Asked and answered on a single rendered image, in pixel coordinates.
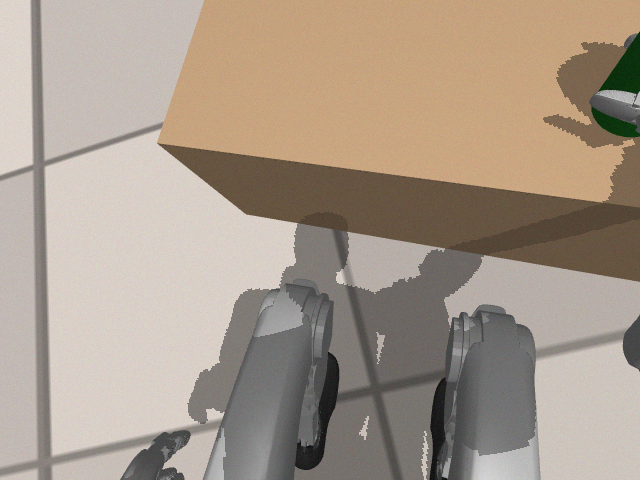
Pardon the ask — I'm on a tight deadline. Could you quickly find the right robot foot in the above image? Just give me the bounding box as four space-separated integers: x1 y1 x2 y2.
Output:
429 377 447 480

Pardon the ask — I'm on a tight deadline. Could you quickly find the right robot arm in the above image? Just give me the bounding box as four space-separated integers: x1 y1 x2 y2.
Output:
623 315 640 371

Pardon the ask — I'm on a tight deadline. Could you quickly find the right robot hand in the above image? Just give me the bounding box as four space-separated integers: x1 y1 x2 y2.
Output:
589 33 640 133

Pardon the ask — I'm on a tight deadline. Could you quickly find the left robot hand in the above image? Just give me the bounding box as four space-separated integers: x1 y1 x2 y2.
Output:
120 430 191 480

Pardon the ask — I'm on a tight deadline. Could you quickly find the bottle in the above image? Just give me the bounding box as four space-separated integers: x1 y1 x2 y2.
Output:
591 32 640 137

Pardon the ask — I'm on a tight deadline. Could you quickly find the left robot foot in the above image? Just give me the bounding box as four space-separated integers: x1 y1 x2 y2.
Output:
295 352 339 470

